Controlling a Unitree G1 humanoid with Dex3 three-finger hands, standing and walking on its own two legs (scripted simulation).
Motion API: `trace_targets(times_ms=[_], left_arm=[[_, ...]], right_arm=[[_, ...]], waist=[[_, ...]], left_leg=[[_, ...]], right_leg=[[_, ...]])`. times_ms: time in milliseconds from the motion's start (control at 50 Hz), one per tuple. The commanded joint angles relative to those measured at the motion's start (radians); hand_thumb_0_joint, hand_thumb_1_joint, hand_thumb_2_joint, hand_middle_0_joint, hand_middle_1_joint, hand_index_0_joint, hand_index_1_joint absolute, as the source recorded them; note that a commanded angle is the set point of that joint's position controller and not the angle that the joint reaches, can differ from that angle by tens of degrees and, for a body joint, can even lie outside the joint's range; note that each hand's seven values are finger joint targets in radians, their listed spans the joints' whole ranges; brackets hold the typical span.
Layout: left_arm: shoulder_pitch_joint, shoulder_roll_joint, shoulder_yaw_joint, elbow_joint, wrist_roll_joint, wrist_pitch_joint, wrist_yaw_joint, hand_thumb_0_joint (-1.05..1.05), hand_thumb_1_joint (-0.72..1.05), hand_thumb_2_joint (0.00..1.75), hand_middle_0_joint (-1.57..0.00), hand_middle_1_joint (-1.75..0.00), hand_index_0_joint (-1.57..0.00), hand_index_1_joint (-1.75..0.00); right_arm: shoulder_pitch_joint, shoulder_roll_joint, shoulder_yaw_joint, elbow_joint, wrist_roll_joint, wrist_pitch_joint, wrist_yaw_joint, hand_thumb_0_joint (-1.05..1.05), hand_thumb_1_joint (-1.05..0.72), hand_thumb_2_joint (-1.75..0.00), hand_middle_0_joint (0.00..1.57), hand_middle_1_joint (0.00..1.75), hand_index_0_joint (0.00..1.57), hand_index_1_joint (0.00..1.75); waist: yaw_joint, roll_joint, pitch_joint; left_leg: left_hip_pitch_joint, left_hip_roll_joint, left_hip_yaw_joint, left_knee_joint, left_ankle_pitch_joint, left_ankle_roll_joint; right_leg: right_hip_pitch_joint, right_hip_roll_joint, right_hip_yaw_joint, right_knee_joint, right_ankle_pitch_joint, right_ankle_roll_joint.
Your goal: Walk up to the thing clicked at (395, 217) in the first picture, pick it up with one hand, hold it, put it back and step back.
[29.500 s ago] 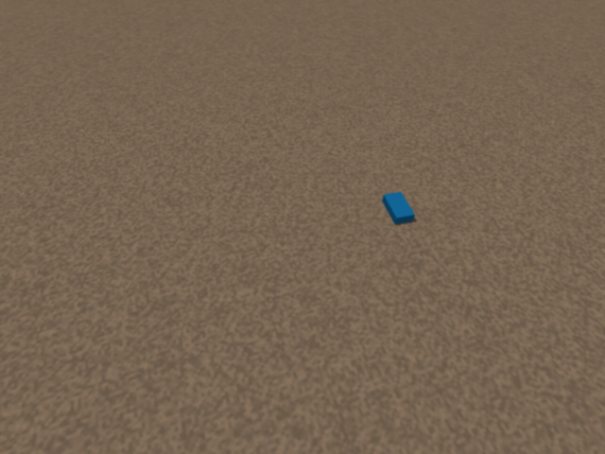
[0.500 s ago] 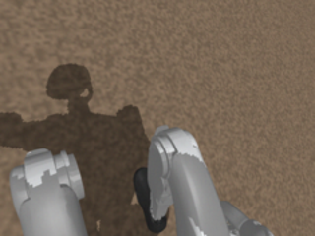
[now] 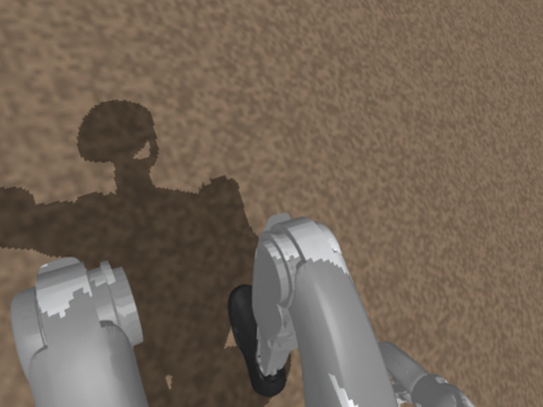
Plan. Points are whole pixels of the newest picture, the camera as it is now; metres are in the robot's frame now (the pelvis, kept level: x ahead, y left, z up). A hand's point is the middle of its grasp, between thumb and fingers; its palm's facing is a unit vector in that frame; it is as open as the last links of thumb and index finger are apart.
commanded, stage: open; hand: left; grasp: from above
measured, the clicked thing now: out of the picture +0.38 +0.39 -0.26
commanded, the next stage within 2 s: withdraw in 0.24 s
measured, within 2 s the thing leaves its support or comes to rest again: rests again in 0.54 s
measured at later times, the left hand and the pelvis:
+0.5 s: hand out of the picture +0.38 +0.38 -0.23, palm faces -0.40 -0.18 -0.90, open 13.9 cm; pelvis +0.00 +0.00 +0.00, yaw +0 degrees
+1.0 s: hand out of the picture +0.38 +0.38 -0.06, palm faces -0.47 -0.15 -0.87, open 13.7 cm; pelvis -0.01 -0.01 +0.07, yaw +6 degrees
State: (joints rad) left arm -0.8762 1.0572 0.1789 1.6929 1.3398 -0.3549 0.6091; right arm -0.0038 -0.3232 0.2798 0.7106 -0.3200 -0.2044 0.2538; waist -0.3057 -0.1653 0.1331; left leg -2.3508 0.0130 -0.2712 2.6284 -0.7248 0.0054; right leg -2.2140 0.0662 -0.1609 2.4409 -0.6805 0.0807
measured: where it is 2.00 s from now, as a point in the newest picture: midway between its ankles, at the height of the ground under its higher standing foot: (195, 391)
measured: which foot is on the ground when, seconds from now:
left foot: down 0.00-1.00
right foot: down 0.00-1.00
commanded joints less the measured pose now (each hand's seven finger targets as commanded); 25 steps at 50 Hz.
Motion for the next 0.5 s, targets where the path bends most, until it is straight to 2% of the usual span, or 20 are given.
trace_targets(times_ms=[0,20,40,60,80,100,120,140,200,220,240,280,300,360,380,420,460,480], left_arm=[[-0.203,0.253,0.015,-0.116,-0.018,-0.019,0.038,0.0,-0.52,0.99,-0.06,-1.0,-0.06,-1.0],[-0.197,0.26,0.028,-0.113,-0.025,-0.022,0.043,0.0,-0.51,0.98,-0.06,-1.0,-0.06,-0.99],[-0.186,0.257,0.019,-0.102,-0.011,-0.02,0.041,0.0,-0.51,0.98,-0.06,-1.0,-0.06,-1.0],[-0.184,0.266,0.028,-0.1,-0.012,-0.023,0.046,0.0,-0.5,0.98,-0.06,-1.0,-0.06,-0.99],[-0.184,0.259,0.021,-0.108,-0.012,-0.024,0.049,0.0,-0.5,0.98,-0.06,-1.0,-0.06,-0.99],[-0.188,0.266,0.03,-0.105,-0.01,-0.026,0.053,0.0,-0.5,0.98,-0.06,-1.0,-0.06,-0.99],[-0.185,0.25,0.015,-0.109,-0.012,-0.023,0.055,0.0,-0.51,0.99,-0.06,-0.99,-0.06,-0.99],[-0.188,0.26,0.025,-0.114,-0.014,-0.023,0.058,0.0,-0.5,0.98,-0.06,-0.99,-0.06,-0.99],[-0.179,0.265,0.02,-0.094,0.003,-0.019,0.062,0.0,-0.5,0.99,-0.06,-0.99,-0.06,-0.99],[-0.188,0.255,0.017,-0.102,-0.003,-0.017,0.065,0.0,-0.49,0.98,-0.06,-1.0,-0.06,-0.99],[-0.186,0.264,0.024,-0.094,-0.003,-0.016,0.069,0.0,-0.49,0.98,-0.06,-0.99,-0.06,-0.99],[-0.197,0.253,0.005,-0.114,-0.002,-0.011,0.067,0.0,-0.49,0.98,-0.06,-1.0,-0.06,-0.99],[-0.182,0.265,0.026,-0.098,-0.003,-0.006,0.069,0.0,-0.48,0.97,-0.06,-1.0,-0.06,-0.99],[-0.193,0.244,0.009,-0.093,-0.015,-0.003,0.069,0.0,-0.47,0.96,-0.07,-1.02,-0.09,-0.99],[-0.191,0.272,0.039,-0.105,-0.02,-0.002,0.075,0.0,-0.47,0.95,-0.07,-1.02,-0.09,-0.99],[-0.22,0.262,0.02,-0.128,-0.01,0.006,0.076,0.0,-0.46,0.95,-0.07,-1.01,-0.1,-0.98],[-0.216,0.313,0.083,-0.184,-0.008,0.021,0.084,0.0,-0.46,0.95,-0.07,-1.01,-0.09,-0.98],[-0.228,0.313,0.09,-0.223,-0.011,0.03,0.081,0.0,-0.47,0.95,-0.07,-1.0,-0.09,-0.98]], right_arm=[[0.128,-0.327,-0.103,-0.005,0.011,0.0,-0.019,0.0,-0.88,-0.89,0.2,0.3,0.2,0.3],[0.124,-0.324,-0.098,0.002,0.01,0.003,-0.022,0.0,-0.88,-0.89,0.2,0.3,0.2,0.3],[0.133,-0.327,-0.099,-0.007,0.008,0.004,-0.022,0.0,-0.88,-0.89,0.2,0.3,0.2,0.3],[0.132,-0.316,-0.086,-0.008,0.006,0.007,-0.021,0.0,-0.88,-0.89,0.2,0.3,0.2,0.3],[0.133,-0.332,-0.098,-0.005,0.004,0.01,-0.024,0.0,-0.88,-0.89,0.2,0.3,0.2,0.3],[0.121,-0.316,-0.09,-0.001,0.003,0.009,-0.024,0.0,-0.88,-0.89,0.2,0.3,0.2,0.3],[0.117,-0.332,-0.103,-0.005,0.002,0.008,-0.027,0.0,-0.88,-0.89,0.2,0.3,0.2,0.3],[0.121,-0.337,-0.103,-0.007,0.002,0.01,-0.029,0.0,-0.87,-0.89,0.2,0.3,0.2,0.3],[0.122,-0.328,-0.095,-0.004,0.0,0.008,-0.028,0.0,-0.88,-0.89,0.2,0.3,0.2,0.3],[0.125,-0.337,-0.102,-0.007,-0.004,0.008,-0.028,0.0,-0.87,-0.89,0.2,0.3,0.2,0.3],[0.12,-0.32,-0.085,-0.004,-0.004,0.006,-0.026,0.0,-0.87,-0.89,0.2,0.3,0.2,0.3],[0.112,-0.337,-0.102,-0.005,0.0,-0.001,-0.027,0.0,-0.88,-0.89,0.2,0.3,0.2,0.3],[0.126,-0.332,-0.096,-0.002,-0.003,-0.001,-0.026,0.0,-0.87,-0.89,0.2,0.3,0.2,0.3],[0.112,-0.339,-0.106,-0.002,-0.001,-0.006,-0.027,0.0,-0.89,-0.89,0.2,0.3,0.2,0.3],[0.121,-0.34,-0.102,0.003,-0.003,-0.004,-0.027,0.0,-0.89,-0.89,0.2,0.3,0.2,0.3],[0.122,-0.336,-0.106,0.0,-0.002,-0.01,-0.022,0.0,-0.89,-0.89,0.2,0.3,0.2,0.3],[0.148,-0.344,-0.121,0.004,0.0,-0.015,-0.017,0.0,-0.89,-0.89,0.2,0.3,0.2,0.3],[0.154,-0.341,-0.13,-0.005,0.005,-0.019,-0.014,0.0,-0.89,-0.89,0.2,0.3,0.2,0.3]], waist=[[-0.021,0.543,-0.597],[-0.012,0.546,-0.602],[-0.02,0.543,-0.605],[-0.02,0.531,-0.597],[-0.019,0.535,-0.596],[-0.013,0.543,-0.592],[-0.014,0.529,-0.596],[-0.012,0.533,-0.6],[-0.013,0.545,-0.588],[-0.017,0.532,-0.588],[-0.017,0.524,-0.572],[-0.017,0.54,-0.57],[-0.013,0.535,-0.582],[-0.01,0.538,-0.578],[-0.004,0.536,-0.594],[-0.005,0.575,-0.591],[0.01,0.597,-0.632],[0.017,0.625,-0.668]], left_leg=[[0.505,0.031,0.111,-0.3,0.219,-0.01],[0.498,0.032,0.106,-0.306,0.224,-0.011],[0.504,0.032,0.115,-0.292,0.236,-0.009],[0.491,0.032,0.111,-0.297,0.232,-0.008],[0.497,0.031,0.112,-0.304,0.232,-0.01],[0.482,0.032,0.113,-0.301,0.215,-0.01],[0.485,0.032,0.115,-0.298,0.211,-0.008],[0.494,0.032,0.109,-0.305,0.214,-0.009],[0.494,0.033,0.111,-0.301,0.207,-0.012],[0.482,0.032,0.114,-0.298,0.202,-0.009],[0.469,0.032,0.112,-0.297,0.192,-0.008],[0.481,0.032,0.113,-0.298,0.191,-0.01],[0.491,0.033,0.109,-0.306,0.2,-0.01],[0.482,0.032,0.105,-0.309,0.185,-0.011],[0.485,0.032,0.102,-0.316,0.196,-0.012],[0.49,0.031,0.113,-0.308,0.188,-0.013],[0.528,0.029,0.115,-0.311,0.221,-0.014],[0.558,0.03,0.12,-0.313,0.236,-0.018]], right_leg=[[0.261,0.037,-0.126,-0.17,0.242,-0.087],[0.266,0.039,-0.125,-0.17,0.242,-0.09],[0.276,0.04,-0.12,-0.171,0.259,-0.089],[0.275,0.039,-0.127,-0.172,0.254,-0.088],[0.269,0.04,-0.127,-0.173,0.251,-0.088],[0.271,0.041,-0.121,-0.171,0.236,-0.093],[0.264,0.042,-0.121,-0.179,0.233,-0.091],[0.259,0.043,-0.128,-0.176,0.232,-0.091],[0.252,0.042,-0.124,-0.166,0.229,-0.093],[0.257,0.043,-0.123,-0.178,0.227,-0.09],[0.253,0.04,-0.124,-0.172,0.219,-0.092],[0.24,0.039,-0.122,-0.167,0.218,-0.091],[0.248,0.041,-0.124,-0.169,0.224,-0.091],[0.236,0.04,-0.124,-0.171,0.21,-0.093],[0.244,0.04,-0.128,-0.172,0.218,-0.093],[0.239,0.034,-0.118,-0.161,0.217,-0.094],[0.244,0.033,-0.123,-0.158,0.245,-0.09],[0.25,0.03,-0.116,-0.156,0.256,-0.093]])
